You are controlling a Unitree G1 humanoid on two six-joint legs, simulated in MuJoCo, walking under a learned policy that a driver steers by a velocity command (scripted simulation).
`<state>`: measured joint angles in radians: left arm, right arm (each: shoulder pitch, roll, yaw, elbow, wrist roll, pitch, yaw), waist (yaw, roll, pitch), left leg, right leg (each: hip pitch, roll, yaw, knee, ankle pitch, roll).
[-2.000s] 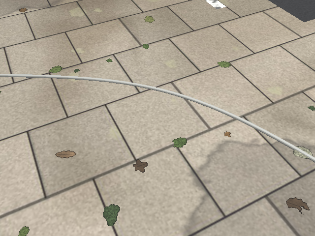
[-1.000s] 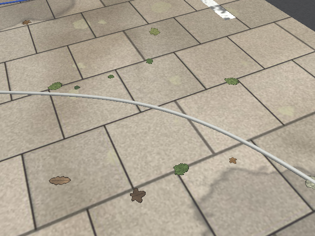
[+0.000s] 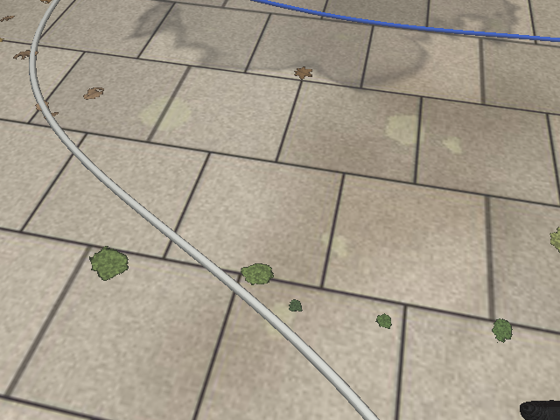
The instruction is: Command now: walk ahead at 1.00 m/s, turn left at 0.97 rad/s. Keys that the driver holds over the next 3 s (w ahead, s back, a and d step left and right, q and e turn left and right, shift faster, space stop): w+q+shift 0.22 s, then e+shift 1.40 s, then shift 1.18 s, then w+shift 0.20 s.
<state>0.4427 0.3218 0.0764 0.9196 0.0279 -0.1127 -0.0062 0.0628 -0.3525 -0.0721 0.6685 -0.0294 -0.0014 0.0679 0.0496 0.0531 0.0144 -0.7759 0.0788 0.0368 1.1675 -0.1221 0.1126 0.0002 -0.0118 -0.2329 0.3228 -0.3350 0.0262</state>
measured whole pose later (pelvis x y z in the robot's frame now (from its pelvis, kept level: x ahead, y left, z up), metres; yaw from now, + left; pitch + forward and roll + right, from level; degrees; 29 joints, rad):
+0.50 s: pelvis +0.43 +0.05 +0.00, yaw +16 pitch +0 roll +1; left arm 0.17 0.24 0.01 0.73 0.01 -0.05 -0.03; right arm 0.33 -0.25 -0.03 0.84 -0.01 -0.09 0.00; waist -0.04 -0.03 0.11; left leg 0.04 -0.15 0.12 0.29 -0.31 0.13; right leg -0.67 -0.06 -0.07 0.68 0.10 -0.04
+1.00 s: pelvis +0.62 +0.09 +0.01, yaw -10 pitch +1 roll +3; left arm 0.30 0.33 0.10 0.72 0.00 0.06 0.01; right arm 0.10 -0.31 -0.03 0.70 -0.03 0.04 -0.03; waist 0.07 0.02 0.07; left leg -0.56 -0.01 -0.18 0.92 -0.27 -0.06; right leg -0.29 0.24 0.31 0.38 -0.04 -0.11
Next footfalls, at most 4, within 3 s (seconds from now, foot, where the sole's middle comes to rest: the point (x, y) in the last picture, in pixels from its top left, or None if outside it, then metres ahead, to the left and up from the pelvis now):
0.18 left None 0.35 0.06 -0.77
0.58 right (282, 327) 0.72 0.07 -0.77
1.24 left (228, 300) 0.79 0.21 -0.77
1.78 right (276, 358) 0.63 0.08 -0.77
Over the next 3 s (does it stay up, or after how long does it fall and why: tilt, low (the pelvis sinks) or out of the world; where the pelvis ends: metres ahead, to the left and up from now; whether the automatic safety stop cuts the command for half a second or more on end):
stays up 0.72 0.14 0.02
